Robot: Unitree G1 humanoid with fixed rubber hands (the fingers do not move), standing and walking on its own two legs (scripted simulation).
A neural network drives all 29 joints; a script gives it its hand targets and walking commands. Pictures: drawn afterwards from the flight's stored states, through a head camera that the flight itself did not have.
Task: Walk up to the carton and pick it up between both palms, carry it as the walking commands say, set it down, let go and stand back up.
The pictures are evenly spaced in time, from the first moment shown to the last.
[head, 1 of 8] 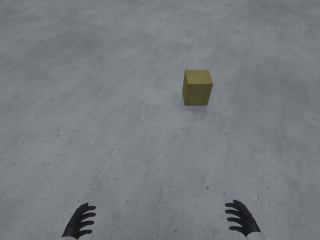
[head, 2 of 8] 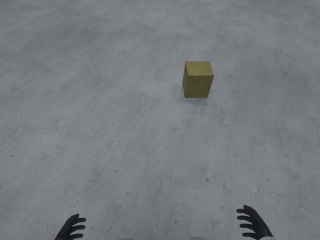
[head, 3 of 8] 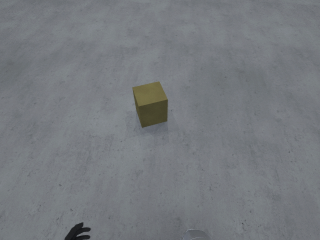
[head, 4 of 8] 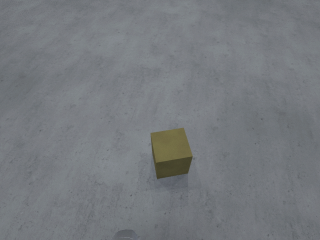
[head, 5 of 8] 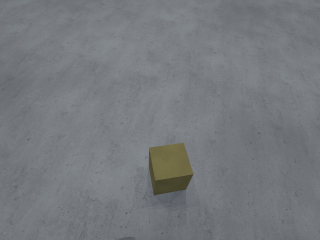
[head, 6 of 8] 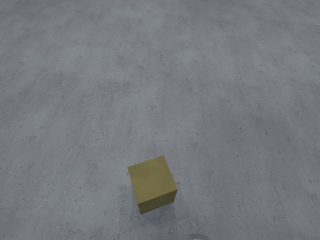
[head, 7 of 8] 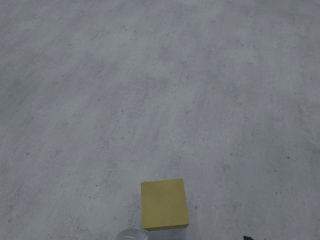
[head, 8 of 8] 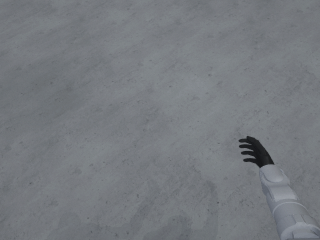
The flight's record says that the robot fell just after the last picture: yes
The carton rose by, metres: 0.05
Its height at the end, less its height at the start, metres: +0.04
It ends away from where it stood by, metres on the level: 0.07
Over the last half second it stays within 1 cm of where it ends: no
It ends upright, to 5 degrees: no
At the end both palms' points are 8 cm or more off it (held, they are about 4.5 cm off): yes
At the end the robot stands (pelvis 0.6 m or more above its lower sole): yes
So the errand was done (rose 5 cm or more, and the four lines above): no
